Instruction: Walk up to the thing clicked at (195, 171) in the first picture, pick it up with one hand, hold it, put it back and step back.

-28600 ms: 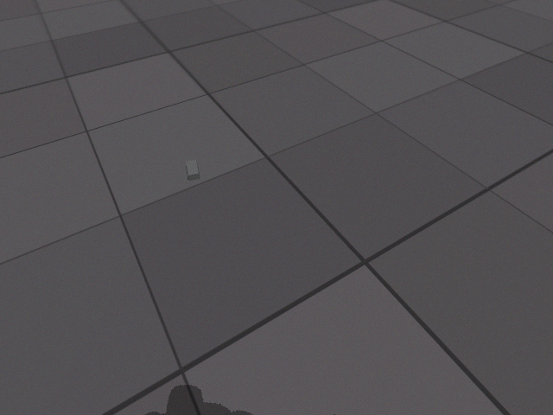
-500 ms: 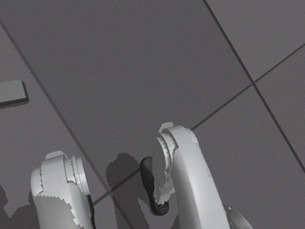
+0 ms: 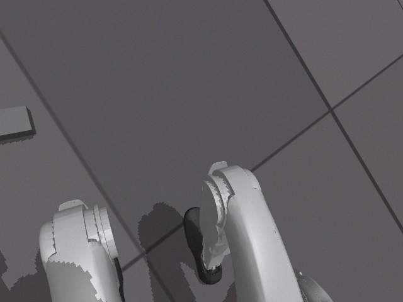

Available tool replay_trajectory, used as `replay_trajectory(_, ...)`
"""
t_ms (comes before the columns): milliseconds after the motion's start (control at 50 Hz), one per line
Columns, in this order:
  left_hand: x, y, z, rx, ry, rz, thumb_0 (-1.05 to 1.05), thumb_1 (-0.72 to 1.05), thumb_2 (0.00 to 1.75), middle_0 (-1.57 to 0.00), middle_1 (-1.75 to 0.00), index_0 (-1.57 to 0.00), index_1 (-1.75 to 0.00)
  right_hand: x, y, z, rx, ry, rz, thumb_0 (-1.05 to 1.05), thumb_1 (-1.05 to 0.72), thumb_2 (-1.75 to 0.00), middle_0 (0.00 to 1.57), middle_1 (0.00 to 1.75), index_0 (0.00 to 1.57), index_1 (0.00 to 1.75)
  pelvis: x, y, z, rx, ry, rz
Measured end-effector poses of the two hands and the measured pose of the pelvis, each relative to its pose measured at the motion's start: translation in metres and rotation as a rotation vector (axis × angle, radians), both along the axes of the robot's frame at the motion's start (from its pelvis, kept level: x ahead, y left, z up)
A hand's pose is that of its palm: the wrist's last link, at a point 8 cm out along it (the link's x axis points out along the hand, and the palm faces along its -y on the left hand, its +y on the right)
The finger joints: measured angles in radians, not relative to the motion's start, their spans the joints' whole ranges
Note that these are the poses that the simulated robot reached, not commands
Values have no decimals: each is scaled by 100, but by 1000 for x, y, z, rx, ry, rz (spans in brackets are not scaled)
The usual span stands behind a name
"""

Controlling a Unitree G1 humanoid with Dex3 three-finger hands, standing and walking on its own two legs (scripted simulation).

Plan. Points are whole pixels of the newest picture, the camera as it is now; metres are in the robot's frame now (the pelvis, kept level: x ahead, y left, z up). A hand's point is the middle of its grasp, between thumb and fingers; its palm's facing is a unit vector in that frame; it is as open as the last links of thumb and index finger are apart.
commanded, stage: rise first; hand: left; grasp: from above
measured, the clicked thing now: out of the picture +0.51 +0.32 -0.30
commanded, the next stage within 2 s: approach in 0.12 s
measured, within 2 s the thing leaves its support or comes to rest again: neither
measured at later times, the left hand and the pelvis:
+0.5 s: hand out of the picture +0.49 +0.32 -0.17, palm faces -0.44 -0.07 -0.90, open 14.1 cm; pelvis +0.00 +0.00 +0.00, yaw +0 degrees
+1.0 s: hand out of the picture +0.48 +0.33 -0.17, palm faces -0.50 -0.09 -0.86, open 13.9 cm; pelvis -0.01 +0.00 +0.00, yaw +0 degrees
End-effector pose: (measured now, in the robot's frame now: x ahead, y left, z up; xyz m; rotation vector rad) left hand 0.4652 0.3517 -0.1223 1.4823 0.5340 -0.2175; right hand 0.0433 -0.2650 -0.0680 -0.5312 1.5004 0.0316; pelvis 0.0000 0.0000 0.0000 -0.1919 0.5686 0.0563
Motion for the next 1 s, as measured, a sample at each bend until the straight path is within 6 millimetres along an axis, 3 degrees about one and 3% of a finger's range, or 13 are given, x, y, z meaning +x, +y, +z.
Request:
replay_trajectory(360, 3, -5, 7, 9, 8, -23, 0, -53, 102, -11, -100, -9, -101, -3, -2, 3, 3, -1, -11, 0, -90, -89, 20, 30, 20, 30, -1, -1, 3, 3, 5, 2)
replay_trajectory(560, 40, -48, 13, -17, -42, -88, 0, -54, 102, -10, -104, -9, -104, -12, -2, 9, -17, -11, -26, 0, -90, -89, 20, 30, 20, 30, -1, -2, 3, 5, 13, -2)
replay_trajectory(720, 63, -72, 15, 14, -68, -50, 0, -52, 101, -12, -102, -11, -102, -36, 2, 14, -13, -1, -87, 0, -90, -89, 20, 30, 20, 30, -1, -3, 4, 6, 24, -14)
replay_trajectory(860, 48, -55, 9, 39, 16, 23, 1, -51, 99, -13, -99, -12, -99, -48, 6, 10, 18, 31, -115, 0, -90, -89, 20, 30, 20, 30, -3, -4, 6, 13, 12, -19)
replay_trajectory(1000, 25, -19, 5, 20, 59, 34, 1, -50, 97, -13, -100, -13, -99, -37, 1, 6, 1, 54, -62, 0, -90, -89, 20, 30, 20, 30, -6, -3, 4, 7, -3, -12)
